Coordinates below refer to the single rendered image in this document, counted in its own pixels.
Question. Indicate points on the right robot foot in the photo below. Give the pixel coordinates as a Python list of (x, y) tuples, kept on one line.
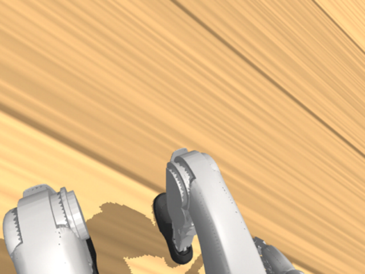
[(164, 223)]

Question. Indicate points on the right robot hand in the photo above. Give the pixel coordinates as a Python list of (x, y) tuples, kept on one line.
[(273, 260)]

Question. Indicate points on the left robot foot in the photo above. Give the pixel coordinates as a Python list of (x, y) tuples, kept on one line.
[(93, 255)]

